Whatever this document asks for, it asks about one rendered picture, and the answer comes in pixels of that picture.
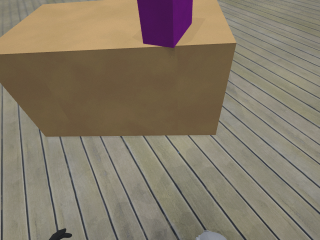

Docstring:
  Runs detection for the robot left hand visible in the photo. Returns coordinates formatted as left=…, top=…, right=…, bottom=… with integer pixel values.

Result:
left=49, top=228, right=72, bottom=240

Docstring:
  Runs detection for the pedestal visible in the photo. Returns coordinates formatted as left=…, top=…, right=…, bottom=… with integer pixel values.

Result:
left=0, top=0, right=237, bottom=137

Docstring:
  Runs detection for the carton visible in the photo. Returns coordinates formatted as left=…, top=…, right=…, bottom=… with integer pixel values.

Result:
left=137, top=0, right=193, bottom=48

